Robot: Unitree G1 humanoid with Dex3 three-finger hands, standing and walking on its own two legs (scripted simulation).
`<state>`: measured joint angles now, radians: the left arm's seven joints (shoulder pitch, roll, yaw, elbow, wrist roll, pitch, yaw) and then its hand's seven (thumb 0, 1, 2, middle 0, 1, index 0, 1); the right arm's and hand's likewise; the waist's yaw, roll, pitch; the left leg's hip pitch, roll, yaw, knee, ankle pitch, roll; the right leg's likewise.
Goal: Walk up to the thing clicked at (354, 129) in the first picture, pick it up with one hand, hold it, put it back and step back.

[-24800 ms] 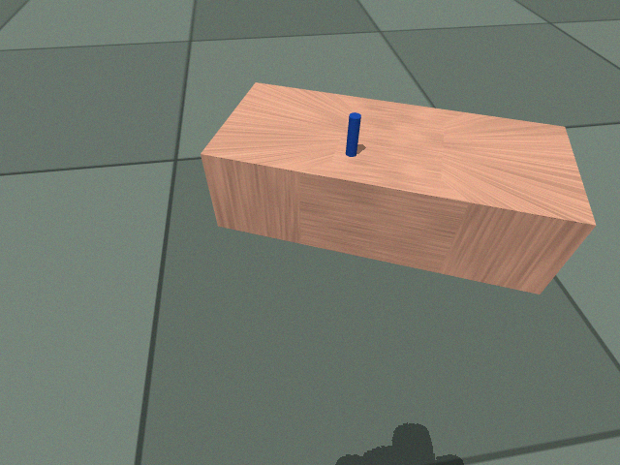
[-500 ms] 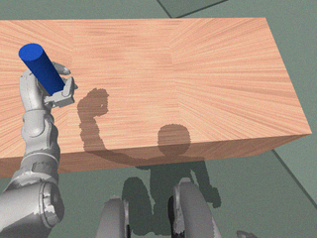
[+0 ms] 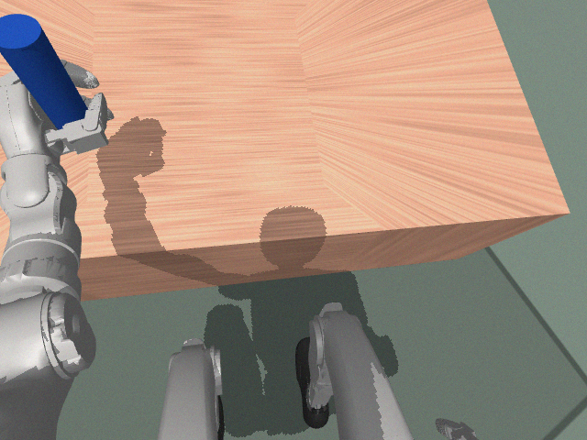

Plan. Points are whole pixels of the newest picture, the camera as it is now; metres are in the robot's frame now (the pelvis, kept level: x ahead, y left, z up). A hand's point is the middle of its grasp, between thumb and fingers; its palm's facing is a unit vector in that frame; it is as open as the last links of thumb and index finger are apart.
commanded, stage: crouch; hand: left
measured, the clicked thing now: (56, 93) +0.53 +0.20 +0.05
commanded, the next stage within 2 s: lower in 0.06 s
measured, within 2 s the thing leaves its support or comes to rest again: rests again in 1.72 s
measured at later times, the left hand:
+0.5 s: hand (104, 132) +0.55 +0.19 -0.05, palm faces +0.16 -0.99 -0.03, open 5.1 cm
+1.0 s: hand (112, 141) +0.56 +0.19 -0.09, palm faces +0.16 -0.99 -0.05, open 5.1 cm
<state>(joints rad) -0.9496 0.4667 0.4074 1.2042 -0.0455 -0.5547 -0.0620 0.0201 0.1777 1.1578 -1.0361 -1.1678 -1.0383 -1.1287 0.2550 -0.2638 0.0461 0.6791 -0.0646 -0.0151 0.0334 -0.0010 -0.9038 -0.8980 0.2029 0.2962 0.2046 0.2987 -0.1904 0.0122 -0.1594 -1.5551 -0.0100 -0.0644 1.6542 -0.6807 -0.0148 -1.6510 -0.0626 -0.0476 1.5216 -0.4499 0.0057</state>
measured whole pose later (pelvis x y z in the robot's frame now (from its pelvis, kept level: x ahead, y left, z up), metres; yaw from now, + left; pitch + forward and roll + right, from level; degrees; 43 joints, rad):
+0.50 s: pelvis -0.01 +0.00 -0.05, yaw +0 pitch +37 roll -3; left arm -1.04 0.53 0.44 1.26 0.00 -0.57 -0.04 0.02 0.18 1.15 -1.03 -1.17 -1.03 -1.14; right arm 0.26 -0.27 0.07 0.66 -0.08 -0.01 0.04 0.00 -0.91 -0.90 0.20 0.30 0.20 0.30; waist -0.23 0.01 -0.15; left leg -1.76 -0.02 -0.07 1.83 -0.72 -0.02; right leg -1.86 -0.07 -0.04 1.69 -0.48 0.01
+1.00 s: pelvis -0.02 +0.00 -0.10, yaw +0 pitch +37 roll -4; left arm -1.13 0.57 0.44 1.28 0.05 -0.53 -0.02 0.02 0.18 1.15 -1.03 -1.17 -1.03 -1.14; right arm 0.25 -0.28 0.09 0.65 -0.10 0.01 0.06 0.00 -0.90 -0.90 0.20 0.30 0.20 0.30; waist -0.25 0.02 -0.13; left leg -1.91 -0.04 -0.07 2.00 -0.74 -0.01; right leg -2.01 -0.09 -0.03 1.84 -0.48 0.01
